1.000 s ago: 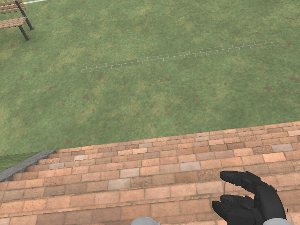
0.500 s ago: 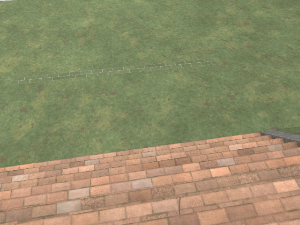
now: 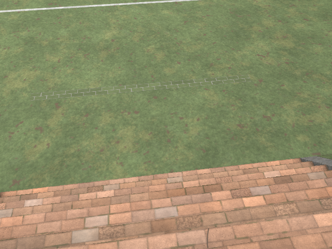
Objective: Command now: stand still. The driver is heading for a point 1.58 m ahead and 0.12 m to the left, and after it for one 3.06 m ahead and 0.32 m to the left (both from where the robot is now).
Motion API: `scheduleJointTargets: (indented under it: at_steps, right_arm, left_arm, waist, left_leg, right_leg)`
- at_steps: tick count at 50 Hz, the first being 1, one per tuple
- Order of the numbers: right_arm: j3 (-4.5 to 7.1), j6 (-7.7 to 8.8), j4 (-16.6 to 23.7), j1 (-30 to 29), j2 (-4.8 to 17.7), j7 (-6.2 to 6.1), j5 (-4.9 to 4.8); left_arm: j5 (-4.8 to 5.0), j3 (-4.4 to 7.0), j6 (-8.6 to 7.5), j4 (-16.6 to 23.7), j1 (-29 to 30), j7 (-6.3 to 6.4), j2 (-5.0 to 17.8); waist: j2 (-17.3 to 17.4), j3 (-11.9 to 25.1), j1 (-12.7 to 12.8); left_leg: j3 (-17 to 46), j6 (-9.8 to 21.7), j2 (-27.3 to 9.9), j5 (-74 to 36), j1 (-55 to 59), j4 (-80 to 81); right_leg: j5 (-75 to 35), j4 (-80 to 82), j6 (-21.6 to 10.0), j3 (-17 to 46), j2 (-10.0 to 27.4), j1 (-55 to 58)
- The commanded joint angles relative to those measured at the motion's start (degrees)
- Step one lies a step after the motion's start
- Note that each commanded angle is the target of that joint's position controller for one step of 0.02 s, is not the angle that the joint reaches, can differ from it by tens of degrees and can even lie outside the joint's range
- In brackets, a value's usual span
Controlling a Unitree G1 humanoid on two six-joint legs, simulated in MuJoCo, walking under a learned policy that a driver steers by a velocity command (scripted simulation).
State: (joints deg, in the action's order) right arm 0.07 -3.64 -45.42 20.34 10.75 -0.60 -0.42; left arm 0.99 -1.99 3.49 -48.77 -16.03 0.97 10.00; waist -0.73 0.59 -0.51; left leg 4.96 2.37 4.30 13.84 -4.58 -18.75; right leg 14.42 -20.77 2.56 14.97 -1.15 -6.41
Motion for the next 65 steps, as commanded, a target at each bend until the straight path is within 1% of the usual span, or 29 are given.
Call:
scheduleJointTargets:
  at_steps: [1, 4, 9, 10, 12, 13, 14, 15, 18, 27, 28, 30, 31, 33, 35, 37, 38, 40, 43, 45, 46, 48, 49, 52, 53, 56, 60, 61, 65]
  right_arm:
    - [1.33, 0.52, 1.98, 3.49, 5.19, -0.13, 0.06]
    - [1.18, 0.48, 1.28, 4.51, 4.73, 0.03, 0.05]
    - [1.06, 0.78, 0.30, 5.85, 4.83, 0.04, -0.01]
    - [0.94, 0.70, 0.31, 5.92, 4.66, 0.17, 0.46]
    - [0.90, 0.91, 0.10, 6.21, 4.56, 0.25, 0.39]
    - [0.89, 1.00, -0.12, 6.55, 4.54, 0.23, 0.33]
    - [0.92, 1.23, -0.58, 7.11, 4.67, 0.09, -0.29]
    - [0.93, 1.29, -0.85, 7.64, 4.95, -0.05, -0.35]
    - [0.81, 1.19, -1.47, 8.20, 4.72, -0.20, -0.12]
    - [0.64, 1.13, -3.05, 8.91, 4.52, -0.21, -0.18]
    - [0.56, 1.16, -3.20, 9.00, 4.39, -0.29, -0.04]
    - [0.51, 1.24, -3.12, 8.27, 4.47, -0.49, 0.02]
    - [0.60, 1.30, -2.70, 7.60, 4.80, -0.76, 0.01]
    - [0.76, 1.41, -2.41, 7.60, 5.21, -1.26, -0.06]
    - [0.82, 1.55, -1.91, 8.11, 5.17, -1.60, -0.08]
    - [0.96, 1.55, -0.90, 7.90, 5.50, -1.87, -0.14]
    - [1.08, 1.49, -0.44, 7.77, 5.77, -2.08, -0.22]
    - [1.05, 1.40, 0.67, 7.12, 5.87, -2.40, -0.35]
    - [0.34, 1.00, 1.95, 6.80, 5.05, -2.57, 0.56]
    - [-0.23, 1.39, 2.53, 6.41, 4.69, -2.33, 0.53]
    - [-0.44, 1.55, 3.07, 5.52, 4.71, -2.18, 0.54]
    - [-0.94, 1.91, 4.20, 4.91, 4.61, -1.95, 0.93]
    - [-1.17, 2.03, 4.44, 4.93, 4.62, -1.85, 1.39]
    - [-1.63, 2.56, 6.26, 3.36, 4.91, -1.38, 1.56]
    - [-1.77, 2.92, 6.69, 2.84, 5.26, -1.37, 1.40]
    - [-2.12, 3.37, 8.11, 1.81, 5.52, -1.00, 1.38]
    - [-2.47, 3.35, 10.10, -0.35, 5.56, -0.63, 1.49]
    - [-2.40, 3.10, 10.53, -0.42, 5.51, -0.30, 1.67]
    - [-2.63, 2.72, 12.62, -2.36, 5.43, -0.02, 1.79]
  left_arm:
    - [0.03, 1.15, -0.53, 1.87, -1.97, 0.15, 4.50]
    - [-0.16, 0.84, -0.26, 1.59, -2.58, 0.19, 3.97]
    - [-0.04, 0.85, -0.16, 1.06, -3.72, 0.33, 4.51]
    - [-0.04, 0.98, 0.25, 1.14, -4.13, 0.42, 4.74]
    - [-0.07, 0.96, 0.58, 1.18, -3.98, 0.66, 4.85]
    - [-0.09, 0.93, 0.60, 1.13, -4.16, 0.76, 4.80]
    - [-0.07, 0.80, 0.20, 0.83, -4.30, 0.77, 4.61]
    - [-0.03, 0.74, -0.05, 0.67, -4.77, 0.77, 4.47]
    - [0.26, 0.75, -0.23, 0.38, -5.12, 0.70, 4.56]
    - [0.33, 0.72, -0.07, -0.11, -4.73, 0.70, 4.56]
    - [0.25, 0.64, -0.02, -0.14, -4.96, 0.82, 4.39]
    - [0.14, 0.53, 0.08, 0.19, -4.29, 1.12, 4.16]
    - [0.35, 0.95, -0.20, 0.29, -3.91, 1.27, 4.68]
    - [0.30, 0.94, -0.74, 0.77, -3.58, 1.38, 4.37]
    - [0.36, 0.84, -1.41, 1.80, -2.68, 1.38, 3.86]
    - [0.43, 0.64, -2.09, 2.93, -1.74, 1.20, 3.31]
    - [0.45, 0.49, -2.56, 3.31, -1.33, 1.21, 2.99]
    - [0.44, 0.63, -3.15, 4.21, -0.97, 0.96, 3.62]
    - [0.03, 0.18, -3.45, 5.93, -0.29, 0.60, 2.87]
    - [0.22, 0.18, -3.14, 6.32, -0.86, 0.60, 3.26]
    - [-0.01, 0.00, -2.86, 6.77, -0.07, 0.54, 3.30]
    - [-0.19, -0.19, -2.42, 7.86, 0.83, 0.45, 3.18]
    - [-0.47, -0.30, -2.09, 8.00, 0.62, 0.53, 3.14]
    - [-0.42, -0.34, -1.52, 9.51, 3.19, 0.51, 3.77]
    - [0.16, -0.11, -1.56, 9.87, 3.79, 0.75, 4.12]
    - [-0.04, -0.03, -1.42, 10.66, 5.26, 0.82, 4.58]
    - [-0.36, -0.28, -1.26, 12.00, 7.60, 0.52, 4.26]
    - [-0.97, -0.56, -1.12, 12.31, 8.14, 0.29, 4.14]
    - [-1.11, -1.07, -1.14, 13.76, 10.13, 0.00, 4.15]
  waist:
    - [0.40, -2.64, -0.13]
    - [0.31, -2.68, -0.34]
    - [-0.19, -3.69, -0.10]
    - [0.71, -3.80, 0.05]
    - [0.08, -4.98, 0.09]
    - [-0.17, -5.12, 0.16]
    - [-1.23, -4.92, 0.16]
    - [-0.88, -4.11, 0.22]
    - [0.15, -2.98, 0.10]
    - [0.81, -4.16, 0.07]
    - [0.81, -3.48, 0.08]
    - [0.87, -4.68, 0.03]
    - [0.63, -5.54, 0.24]
    - [1.42, -6.04, -0.02]
    - [1.40, -5.36, -0.45]
    - [2.55, -5.08, -0.87]
    - [2.65, -3.09, -1.13]
    - [1.84, -2.63, -1.48]
    - [1.57, -1.71, -1.61]
    - [0.98, -1.04, -1.25]
    - [0.48, -1.34, -1.17]
    - [-0.16, -0.63, -0.94]
    - [-0.13, 0.15, -0.78]
    - [-0.06, 0.41, -0.81]
    - [0.71, -0.27, -0.55]
    - [0.70, 0.74, -0.61]
    - [1.35, 1.85, -0.58]
    - [0.92, 3.04, -0.93]
    - [1.46, 2.79, -0.86]
  left_leg:
    - [4.51, 0.52, -7.26, -13.57, 2.00, 1.60]
    - [4.00, 0.11, -6.91, -9.15, 1.60, 1.34]
    - [3.66, -0.15, -6.70, -7.88, 0.14, 1.20]
    - [2.77, -0.03, -5.85, -5.66, 0.10, 1.79]
    - [2.74, -0.18, -5.66, -4.39, -0.64, 2.34]
    - [2.69, -0.26, -5.68, -4.83, -0.61, 2.35]
    - [3.47, -0.49, -6.61, -8.39, -0.37, 1.49]
    - [3.33, -0.61, -6.74, -10.55, 0.48, 0.93]
    - [3.15, -0.91, -6.79, -12.55, 1.40, 0.28]
    - [3.04, -1.25, -6.89, -12.02, 0.90, 0.58]
    - [2.82, -1.36, -6.61, -9.19, 1.05, 0.96]
    - [2.76, -1.40, -6.06, -1.36, -0.19, 2.35]
    - [3.10, -1.10, -5.97, -0.17, -1.10, 3.01]
    - [3.22, -0.72, -5.98, 1.97, -0.93, 3.04]
    - [3.50, 0.08, -6.15, 2.78, 0.61, 2.11]
    - [3.72, 1.13, -6.26, 3.01, 1.46, 0.51]
    - [3.90, 1.24, -6.79, -0.70, 2.55, -0.42]
    - [3.16, 1.53, -6.14, -7.07, 3.66, -3.65]
    - [2.08, 1.67, -5.48, -13.35, 3.57, -8.40]
    - [1.04, 1.27, -4.82, -13.62, 0.69, -11.22]
    - [0.63, 0.94, -4.56, -14.22, -0.87, -12.81]
    - [0.29, 0.44, -4.14, -13.59, -2.85, -15.37]
    - [-0.03, 0.19, -4.00, -13.42, -3.28, -16.57]
    - [0.13, -0.48, -4.11, -13.72, -4.41, -18.60]
    - [0.14, -0.55, -4.58, -14.32, -5.29, -18.68]
    - [0.53, -0.89, -5.22, -15.81, -5.15, -19.03]
    - [0.89, -1.40, -5.78, -17.23, -4.05, -18.73]
    - [1.18, -1.48, -5.63, -17.17, -2.76, -18.84]
    - [1.71, -1.71, -6.09, -16.88, -2.21, -17.63]
  right_leg:
    - [-11.50, 2.19, -2.50, -0.05, 2.97, -5.81]
    - [-10.47, 2.20, -3.18, -0.08, 2.90, -5.44]
    - [-11.34, 2.50, -3.63, -0.08, 2.63, -5.00]
    - [-9.10, 2.81, -3.66, -0.16, 2.21, -4.86]
    - [-8.46, 3.30, -3.76, -0.19, 1.90, -5.13]
    - [-9.13, 3.40, -3.79, -0.16, 1.87, -4.99]
    - [-12.68, 3.02, -3.86, -0.08, 2.27, -4.81]
    - [-14.84, 2.78, -3.86, 0.04, 2.45, -4.35]
    - [-16.56, 2.45, -3.96, -0.14, 2.46, -3.57]
    - [-16.41, 3.08, -4.09, -0.46, 2.21, -3.50]
    - [-13.90, 3.36, -4.09, -0.78, 1.87, -3.21]
    - [-7.45, 4.15, -4.13, -1.40, 0.99, -4.21]
    - [-5.83, 4.49, -4.06, -1.79, 0.41, -5.38]
    - [-4.38, 3.96, -4.26, -2.30, -0.08, -6.34]
    - [-3.66, 2.27, -4.80, -3.26, -0.91, -7.71]
    - [-3.45, -0.09, -5.35, -4.09, -1.77, -9.29]
    - [-6.10, -1.27, -5.12, -4.37, -1.55, -8.67]
    - [-10.94, -3.70, -5.27, -5.07, -2.17, -9.26]
    - [-17.46, -6.76, -5.89, -5.19, -2.55, -9.08]
    - [-20.10, -8.88, -6.02, -4.35, -2.28, -7.02]
    - [-22.10, -9.92, -6.42, -3.92, -2.42, -6.65]
    - [-24.97, -11.62, -7.35, -2.79, -2.43, -5.65]
    - [-26.76, -12.17, -7.67, -2.23, -2.29, -4.92]
    - [-29.93, -13.71, -8.45, -0.42, -2.46, -4.82]
    - [-30.06, -13.93, -8.47, 0.36, -2.57, -4.70]
    - [-31.21, -14.57, -8.46, 1.37, -2.79, -3.76]
    - [-32.04, -14.50, -8.29, 2.22, -2.82, -3.13]
    - [-32.17, -14.55, -8.23, 1.91, -2.87, -3.27]
    - [-30.44, -13.78, -7.73, 2.33, -2.67, -3.98]
